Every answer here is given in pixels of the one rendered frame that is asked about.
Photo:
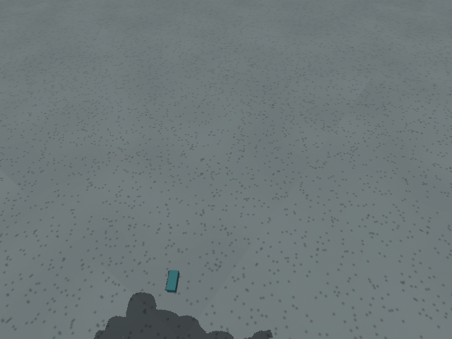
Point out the small box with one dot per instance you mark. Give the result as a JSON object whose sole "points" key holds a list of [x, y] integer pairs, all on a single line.
{"points": [[172, 281]]}

